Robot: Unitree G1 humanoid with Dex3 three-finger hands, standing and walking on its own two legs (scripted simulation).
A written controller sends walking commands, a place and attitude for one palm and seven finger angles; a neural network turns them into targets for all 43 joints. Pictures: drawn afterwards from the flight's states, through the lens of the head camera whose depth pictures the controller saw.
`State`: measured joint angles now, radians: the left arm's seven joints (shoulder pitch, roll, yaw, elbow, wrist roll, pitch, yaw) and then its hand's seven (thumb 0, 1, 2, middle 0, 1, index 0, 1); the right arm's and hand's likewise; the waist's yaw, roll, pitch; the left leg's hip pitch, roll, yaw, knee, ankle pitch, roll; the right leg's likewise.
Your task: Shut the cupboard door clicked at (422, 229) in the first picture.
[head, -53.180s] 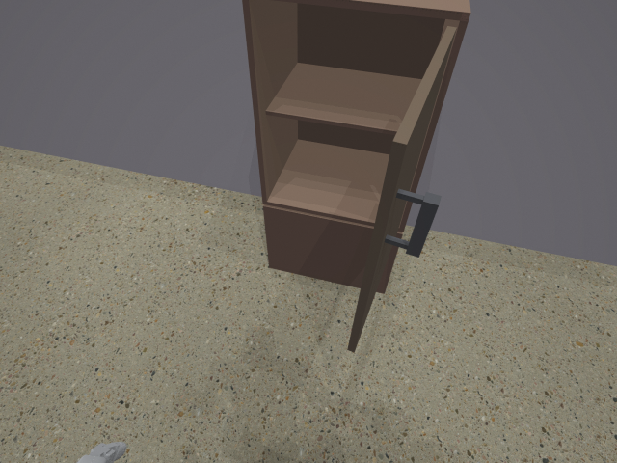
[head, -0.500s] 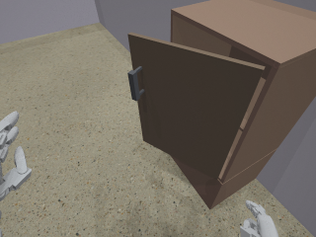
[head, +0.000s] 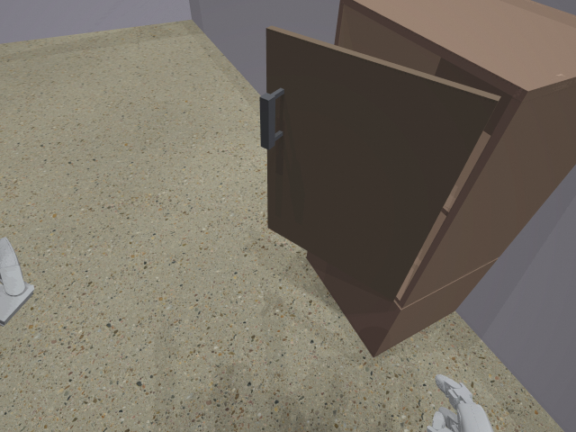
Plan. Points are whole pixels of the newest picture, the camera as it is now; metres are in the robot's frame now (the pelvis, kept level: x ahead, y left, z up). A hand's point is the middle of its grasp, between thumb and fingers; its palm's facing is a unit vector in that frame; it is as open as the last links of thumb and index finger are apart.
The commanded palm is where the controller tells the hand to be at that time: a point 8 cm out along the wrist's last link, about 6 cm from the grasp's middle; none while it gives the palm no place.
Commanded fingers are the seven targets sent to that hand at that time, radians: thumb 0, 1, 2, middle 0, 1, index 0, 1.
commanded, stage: step back with the hand held close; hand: left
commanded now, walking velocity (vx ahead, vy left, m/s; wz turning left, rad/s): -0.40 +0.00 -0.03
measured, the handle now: (273, 118) +0.72 +0.08 +0.06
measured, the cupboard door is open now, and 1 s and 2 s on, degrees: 27 27 27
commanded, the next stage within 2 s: stop stepping back and stand still in 0.82 s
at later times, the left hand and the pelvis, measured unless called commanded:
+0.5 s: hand out of the picture +0.14 +0.26 +0.18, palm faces +0.48 -0.77 -0.43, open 7.4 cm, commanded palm +0.06 +0.31 +0.19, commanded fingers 0.00 0.90 0.90 -0.20 -0.30 -0.20 -0.30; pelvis -0.06 +0.00 -0.01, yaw +4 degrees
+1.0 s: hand out of the picture +0.03 +0.27 +0.19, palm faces +0.32 -0.87 -0.37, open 7.4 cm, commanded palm +0.00 +0.31 +0.19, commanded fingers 0.00 0.90 0.90 -0.20 -0.30 -0.20 -0.30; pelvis -0.18 +0.04 -0.01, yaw -9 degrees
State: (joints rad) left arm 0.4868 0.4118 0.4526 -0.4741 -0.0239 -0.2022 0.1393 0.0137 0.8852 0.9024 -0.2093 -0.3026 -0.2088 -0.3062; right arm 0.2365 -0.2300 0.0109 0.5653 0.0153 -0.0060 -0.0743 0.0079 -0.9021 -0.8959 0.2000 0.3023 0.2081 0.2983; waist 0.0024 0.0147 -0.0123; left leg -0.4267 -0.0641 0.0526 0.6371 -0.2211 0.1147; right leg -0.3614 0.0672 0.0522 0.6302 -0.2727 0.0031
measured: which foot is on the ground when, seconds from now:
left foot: down 0.00-0.90, up 0.92-0.98, down 1.00-1.00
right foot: down 0.00-0.52, up 0.54-0.88, down 0.90-1.00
